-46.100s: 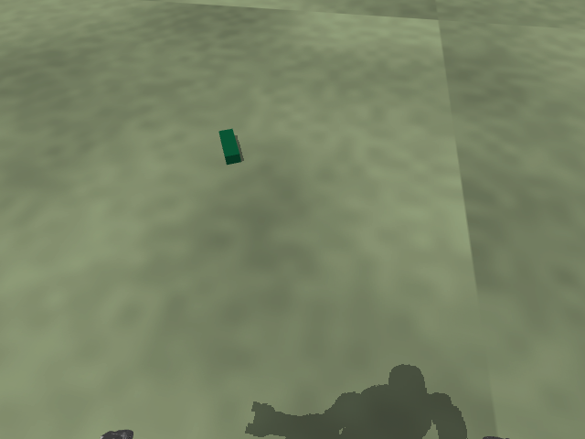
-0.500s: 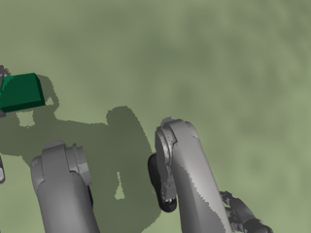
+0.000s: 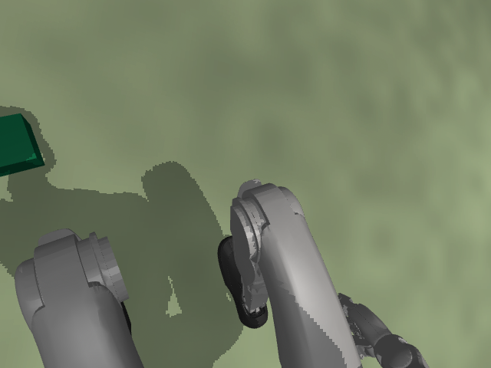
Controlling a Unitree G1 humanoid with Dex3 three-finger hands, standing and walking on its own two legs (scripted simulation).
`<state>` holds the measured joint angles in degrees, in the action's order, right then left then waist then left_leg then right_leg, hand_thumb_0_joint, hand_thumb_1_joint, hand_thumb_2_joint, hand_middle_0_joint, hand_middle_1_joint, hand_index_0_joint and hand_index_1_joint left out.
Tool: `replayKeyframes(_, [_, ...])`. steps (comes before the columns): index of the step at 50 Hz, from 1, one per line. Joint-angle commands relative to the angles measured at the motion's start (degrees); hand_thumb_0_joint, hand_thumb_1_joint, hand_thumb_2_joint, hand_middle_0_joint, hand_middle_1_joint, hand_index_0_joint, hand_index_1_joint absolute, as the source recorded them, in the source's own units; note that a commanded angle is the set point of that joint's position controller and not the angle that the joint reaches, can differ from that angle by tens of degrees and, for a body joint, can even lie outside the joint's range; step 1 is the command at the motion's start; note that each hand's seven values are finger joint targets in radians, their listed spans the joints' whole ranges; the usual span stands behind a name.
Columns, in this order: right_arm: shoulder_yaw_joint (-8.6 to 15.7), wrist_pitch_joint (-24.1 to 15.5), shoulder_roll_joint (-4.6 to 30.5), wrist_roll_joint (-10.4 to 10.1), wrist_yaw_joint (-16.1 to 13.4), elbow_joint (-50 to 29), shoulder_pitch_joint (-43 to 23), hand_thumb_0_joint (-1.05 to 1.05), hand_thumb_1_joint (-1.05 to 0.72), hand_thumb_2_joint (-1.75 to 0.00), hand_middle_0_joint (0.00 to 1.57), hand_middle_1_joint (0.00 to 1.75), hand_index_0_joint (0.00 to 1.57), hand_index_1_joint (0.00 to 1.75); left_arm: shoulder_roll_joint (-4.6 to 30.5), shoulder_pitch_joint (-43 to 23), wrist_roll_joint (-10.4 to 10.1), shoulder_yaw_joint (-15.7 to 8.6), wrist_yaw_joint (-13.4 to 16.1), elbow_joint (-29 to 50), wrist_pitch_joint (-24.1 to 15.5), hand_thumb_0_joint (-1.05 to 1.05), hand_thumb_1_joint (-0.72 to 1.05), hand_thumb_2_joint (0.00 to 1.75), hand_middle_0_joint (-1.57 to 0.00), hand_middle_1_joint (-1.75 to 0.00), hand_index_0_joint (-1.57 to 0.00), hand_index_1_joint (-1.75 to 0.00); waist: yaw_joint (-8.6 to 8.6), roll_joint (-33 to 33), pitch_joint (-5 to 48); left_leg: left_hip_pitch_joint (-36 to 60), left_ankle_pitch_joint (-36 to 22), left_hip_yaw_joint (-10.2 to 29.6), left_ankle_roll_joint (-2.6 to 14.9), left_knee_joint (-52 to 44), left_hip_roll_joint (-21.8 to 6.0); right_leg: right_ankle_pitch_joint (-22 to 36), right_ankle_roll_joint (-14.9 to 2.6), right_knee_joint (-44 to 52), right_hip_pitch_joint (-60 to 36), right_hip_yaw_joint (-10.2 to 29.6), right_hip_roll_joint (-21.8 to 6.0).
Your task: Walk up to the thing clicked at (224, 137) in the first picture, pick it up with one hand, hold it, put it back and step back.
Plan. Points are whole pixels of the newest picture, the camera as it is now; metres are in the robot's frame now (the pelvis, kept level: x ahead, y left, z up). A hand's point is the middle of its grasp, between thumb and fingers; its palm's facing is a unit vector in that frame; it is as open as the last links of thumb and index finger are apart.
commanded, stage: rest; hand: left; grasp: from above
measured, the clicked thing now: out of the picture +0.43 +0.34 -0.26
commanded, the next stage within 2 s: open in 0.54 s
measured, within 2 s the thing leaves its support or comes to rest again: rests again in 0.20 s
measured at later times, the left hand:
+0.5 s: hand out of the picture +0.42 +0.34 -0.25, palm faces -0.45 -0.16 -0.88, open 10.5 cm
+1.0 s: hand out of the picture +0.43 +0.34 -0.25, palm faces -0.44 -0.15 -0.88, open 12.2 cm
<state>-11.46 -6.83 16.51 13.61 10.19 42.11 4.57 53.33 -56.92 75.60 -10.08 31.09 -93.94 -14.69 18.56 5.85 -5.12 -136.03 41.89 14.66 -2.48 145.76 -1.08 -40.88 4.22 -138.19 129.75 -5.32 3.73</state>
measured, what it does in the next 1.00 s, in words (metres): stands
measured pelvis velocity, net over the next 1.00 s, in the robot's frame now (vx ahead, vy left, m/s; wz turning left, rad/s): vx -0.01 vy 0.01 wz -0.05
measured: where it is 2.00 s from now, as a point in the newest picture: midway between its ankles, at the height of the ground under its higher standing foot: (187, 323)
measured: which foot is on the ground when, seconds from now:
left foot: down 0.00-1.00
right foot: down 0.00-1.00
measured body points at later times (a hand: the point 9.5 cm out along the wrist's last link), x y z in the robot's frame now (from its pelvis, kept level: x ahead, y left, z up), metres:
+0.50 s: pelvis +0.00 +0.01 +0.00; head +0.27 +0.13 +0.33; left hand +0.44 +0.34 -0.20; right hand +0.07 -0.25 -0.07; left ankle +0.06 +0.14 -0.27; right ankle +0.10 -0.13 -0.27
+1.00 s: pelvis -0.01 +0.01 -0.01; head +0.26 +0.14 +0.33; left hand +0.45 +0.35 -0.20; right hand +0.06 -0.25 -0.06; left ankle +0.06 +0.14 -0.27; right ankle +0.10 -0.13 -0.27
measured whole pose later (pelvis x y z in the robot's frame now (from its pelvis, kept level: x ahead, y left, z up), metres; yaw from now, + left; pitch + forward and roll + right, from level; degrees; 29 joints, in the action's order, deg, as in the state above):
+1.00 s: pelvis -0.01 +0.01 -0.01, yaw -3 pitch +27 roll -14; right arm -16.5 -12.5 19.3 16.2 13.4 39.8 3.5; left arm 59.5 -58.7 74.8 -8.1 35.1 -99.5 -14.8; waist 20.3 8.5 -8.9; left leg -135.3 41.4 17.0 -1.4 148.0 -1.4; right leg -39.1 4.8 -137.8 127.8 -7.2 4.8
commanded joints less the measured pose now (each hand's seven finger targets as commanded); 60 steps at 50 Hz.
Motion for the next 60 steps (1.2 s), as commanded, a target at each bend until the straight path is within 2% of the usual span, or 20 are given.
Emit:
replayKeyframes(1, [4.79,-0.55,17.57,0.59,0.12,-0.02,10.70,0.00,-0.89,-0.89,0.20,0.30,0.20,0.30,16.02,-16.12,-0.67,-0.72,4.14,7.15,0.72,0.00,0.62,0.91,-0.94,-0.85,-0.96,-0.83,0.26,-30.12,39.54,33.01,-16.08,-8.55,2.54,-14.24,-1.10,18.57,-5.53,10.46,-18.60,-8.47,1.54])
replayKeyframes(5, [4.27,-1.01,17.90,0.90,0.64,0.01,10.54,0.00,-0.90,-0.90,0.20,0.30,0.20,0.30,15.79,-16.71,-1.14,-0.14,4.80,6.31,1.19,0.00,0.63,0.93,-0.95,-0.86,-0.97,-0.83,1.23,-28.88,39.61,31.51,-16.53,-8.25,2.90,-13.11,-1.34,19.88,-5.09,10.86,-20.20,-8.45,1.76])
replayKeyframes(8, [4.08,-1.32,18.31,0.83,0.68,-0.08,10.35,0.00,-0.90,-0.90,0.20,0.30,0.20,0.30,16.73,-15.38,-1.75,-0.77,5.24,6.17,1.45,0.00,0.60,0.93,-0.93,-0.86,-0.95,-0.84,0.38,-28.67,39.38,30.63,-16.26,-8.06,2.92,-13.63,-1.36,19.60,-5.03,11.40,-20.87,-8.46,1.87])
replayKeyframes(15, [3.27,-2.45,18.98,1.21,1.31,-0.53,10.04,0.00,-0.90,-0.90,0.20,0.30,0.20,0.30,15.85,-18.09,-2.13,1.51,4.48,4.65,1.38,0.00,0.57,0.88,-0.91,-0.84,-0.93,-0.82,2.71,-28.78,36.20,30.14,-14.29,-7.43,2.78,-13.42,-1.42,17.75,-5.08,10.96,-19.48,-9.34,1.83])
replayKeyframes(19, [2.73,-3.02,19.91,1.14,1.34,-1.92,8.58,0.00,-0.90,-0.90,0.20,0.30,0.20,0.30,17.85,-16.18,-2.69,0.06,4.86,4.30,0.80,0.00,0.58,0.88,-0.92,-0.83,-0.94,-0.81,1.73,-28.96,36.92,31.77,-15.56,-6.66,2.41,-14.28,-1.50,18.20,-5.18,10.77,-20.01,-10.02,1.90])
replayKeyframes(22, [2.11,-3.12,19.54,1.62,1.76,-1.32,9.05,0.00,-0.90,-0.90,0.20,0.30,0.20,0.30,16.78,-15.63,-1.76,1.32,5.02,3.91,0.42,0.00,0.56,0.86,-0.91,-0.81,-0.93,-0.79,1.96,-29.76,36.29,31.73,-15.56,-6.66,2.27,-14.56,-1.51,18.28,-5.26,10.70,-20.31,-10.05,2.18])
replayKeyframes(23, [2.38,-3.07,20.05,1.63,1.68,-1.64,8.75,0.00,-0.90,-0.90,0.20,0.30,0.20,0.30,19.34,-15.46,-1.57,-0.66,5.36,3.84,0.30,0.00,0.55,0.86,-0.90,-0.82,-0.92,-0.80,1.94,-29.74,37.06,31.80,-15.68,-6.54,2.31,-14.07,-1.71,18.53,-5.16,10.69,-20.86,-10.16,2.24])
replayKeyframes(26, [1.98,-3.24,20.56,1.90,1.94,-1.65,9.07,0.00,-0.90,-0.90,0.20,0.30,0.20,0.30,19.15,-15.80,-1.28,-0.38,5.64,2.64,0.17,0.00,0.53,0.89,-0.89,-0.81,-0.90,-0.80,2.87,-29.00,36.18,31.22,-16.91,-6.18,2.40,-13.66,-1.76,19.77,-5.00,10.63,-21.17,-10.28,2.15])
replayKeyframes(28, [1.45,-3.48,20.20,1.87,2.10,-2.11,8.77,0.00,-0.90,-0.90,0.20,0.30,0.20,0.30,17.53,-16.65,-1.36,1.35,5.73,1.53,0.15,0.00,0.52,0.88,-0.88,-0.80,-0.90,-0.79,3.57,-28.09,34.62,30.08,-16.35,-6.34,2.67,-12.72,-1.85,19.88,-4.78,10.78,-20.97,-9.88,2.26])
replayKeyframes(30, [1.42,-3.61,20.69,2.16,2.11,-1.53,8.95,0.00,-0.90,-0.90,0.20,0.30,0.20,0.30,20.07,-15.90,-1.17,-0.47,6.29,0.61,0.03,0.00,0.54,0.88,-0.89,-0.82,-0.90,-0.80,3.26,-28.44,33.92,29.79,-15.58,-6.15,2.55,-13.22,-1.89,18.88,-4.88,10.82,-20.60,-10.22,2.32])
replayKeyframes(32, [1.08,-3.80,20.49,2.19,2.11,-2.31,7.92,0.00,-0.90,-0.90,0.20,0.30,0.20,0.30,18.61,-15.79,-1.34,0.96,6.17,-0.19,-0.18,0.00,0.53,0.85,-0.88,-0.81,-0.90,-0.79,3.30,-28.45,32.93,29.23,-13.72,-6.01,2.55,-13.62,-1.95,17.13,-5.04,11.05,-20.03,-10.28,2.54])
replayKeyframes(33, [1.28,-3.88,21.10,2.39,2.19,-1.96,8.88,0.00,-0.89,-0.90,0.20,0.30,0.20,0.30,20.21,-15.54,-1.14,-0.32,6.31,-0.78,-0.08,0.00,0.45,0.85,-0.80,-0.80,-0.82,-0.79,3.80,-28.11,32.28,29.68,-13.71,-6.00,2.49,-13.65,-1.90,17.12,-4.93,10.77,-19.53,-10.73,2.30])
replayKeyframes(34, [0.85,-4.27,20.88,2.50,2.46,-3.06,8.05,0.00,-0.89,-0.89,0.20,0.30,0.20,0.30,17.79,-17.38,-0.86,2.15,5.96,0.76,-0.16,0.00,0.37,0.79,-0.72,-0.81,-0.74,-0.78,4.28,-29.43,31.63,29.41,-12.87,-6.05,2.50,-13.89,-1.74,16.43,-5.02,10.83,-18.94,-10.70,2.35])
replayKeyframes(38, [0.82,-4.44,21.68,2.49,2.30,-2.60,8.40,0.00,-0.89,-0.90,0.20,0.30,0.20,0.30,21.79,-15.58,-0.85,-0.50,6.45,-0.14,-0.07,0.00,0.05,0.71,-0.43,-0.79,-0.45,-0.76,3.71,-27.92,32.22,29.02,-11.88,-5.79,2.60,-13.69,-1.84,15.70,-4.77,11.12,-19.84,-10.76,2.33])
replayKeyframes(42, [0.81,-5.12,21.39,2.40,2.52,-2.91,7.82,0.00,-0.89,-0.90,0.20,0.30,0.20,0.30,19.11,-17.40,-1.30,1.61,6.40,1.53,-0.22,0.00,-0.21,0.75,-0.31,-0.82,-0.33,-0.80,4.06,-28.08,32.62,29.38,-12.77,-5.81,2.64,-12.80,-1.96,16.99,-4.58,11.11,-20.36,-10.46,2.35])
replayKeyframes(46, [0.88,-5.55,21.77,2.49,2.75,-1.99,8.55,0.00,-0.89,-0.90,0.20,0.30,0.20,0.30,20.98,-15.66,-1.52,0.24,6.80,0.54,-0.07,0.00,-0.31,0.82,-0.24,-0.88,-0.25,-0.86,3.65,-28.21,32.80,29.65,-13.35,-5.74,2.56,-12.99,-2.07,17.29,-4.60,11.22,-20.70,-10.72,2.56])
replayKeyframes(51, [0.88,-6.03,21.39,2.00,3.03,-1.64,7.75,0.00,-0.89,-0.90,0.20,0.30,0.20,0.30,18.63,-17.07,-2.47,2.68,6.16,2.33,0.35,0.00,-0.41,0.90,-0.15,-0.95,-0.16,-0.94,3.15,-30.21,32.74,30.70,-13.43,-5.26,2.04,-13.63,-2.12,17.14,-4.87,10.55,-18.85,-10.99,2.37])
replayKeyframes(55, [0.94,-5.59,21.88,2.11,3.21,-2.16,8.00,0.00,-0.89,-0.90,0.20,0.30,0.20,0.30,20.35,-14.78,-2.34,1.00,6.01,1.39,0.96,0.00,-0.49,0.96,-0.10,-0.99,-0.10,-0.99,2.59,-29.58,33.82,30.25,-14.33,-5.15,2.10,-14.16,-2.19,17.65,-4.95,10.90,-20.79,-10.83,2.62])
replayKeyframes(57, [0.68,-5.70,20.78,1.83,3.39,-1.61,7.93,0.00,-0.89,-0.90,0.20,0.30,0.20,0.30,17.04,-16.29,-3.14,3.50,5.44,3.03,1.01,0.00,-0.52,0.97,-0.07,-1.02,-0.08,-1.01,2.83,-30.85,33.89,31.94,-15.71,-5.19,1.90,-14.11,-2.17,18.91,-5.06,10.70,-20.08,-10.70,2.53])
replayKeyframes(60, [0.82,-5.80,22.01,1.73,3.49,-2.62,8.22,0.00,-0.89,-0.90,0.20,0.30,0.20,0.30,18.30,-15.26,-3.53,2.53,5.13,1.94,1.14,0.00,-0.51,0.96,-0.06,-1.03,-0.07,-1.02,3.25,-28.76,34.07,30.99,-16.09,-4.98,2.23,-13.83,-2.12,19.29,-4.79,11.28,-21.33,-10.92,2.64])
